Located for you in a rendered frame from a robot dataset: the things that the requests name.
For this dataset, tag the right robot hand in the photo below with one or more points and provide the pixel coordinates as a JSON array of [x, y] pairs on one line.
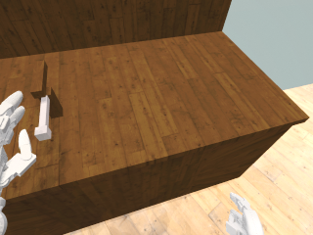
[[247, 223]]

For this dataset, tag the left robot hand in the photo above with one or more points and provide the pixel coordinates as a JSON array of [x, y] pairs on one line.
[[10, 115]]

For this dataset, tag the tap lever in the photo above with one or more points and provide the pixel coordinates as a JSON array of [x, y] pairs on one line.
[[43, 132]]

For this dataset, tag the counter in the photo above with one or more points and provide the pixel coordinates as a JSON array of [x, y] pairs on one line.
[[149, 101]]

